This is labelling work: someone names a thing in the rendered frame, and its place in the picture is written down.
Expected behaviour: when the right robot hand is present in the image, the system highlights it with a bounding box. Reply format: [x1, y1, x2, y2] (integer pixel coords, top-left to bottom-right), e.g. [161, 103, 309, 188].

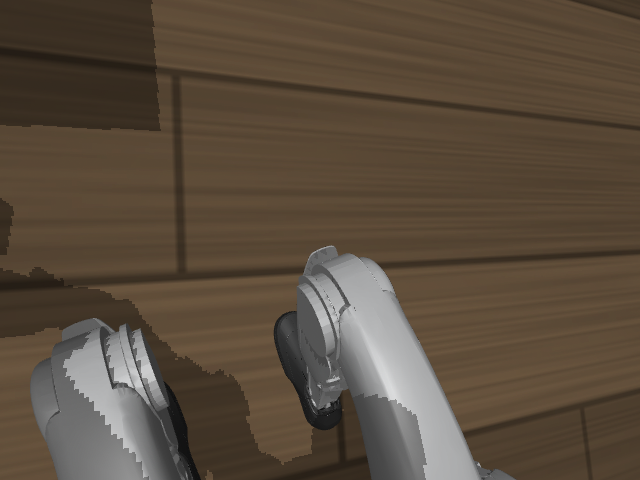
[474, 461, 517, 480]

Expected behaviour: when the left robot foot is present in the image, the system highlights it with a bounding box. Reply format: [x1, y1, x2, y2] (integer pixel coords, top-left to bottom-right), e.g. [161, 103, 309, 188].
[164, 382, 201, 480]

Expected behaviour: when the right robot foot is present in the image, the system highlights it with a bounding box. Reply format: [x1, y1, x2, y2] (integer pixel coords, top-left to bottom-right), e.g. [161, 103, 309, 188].
[274, 311, 342, 430]

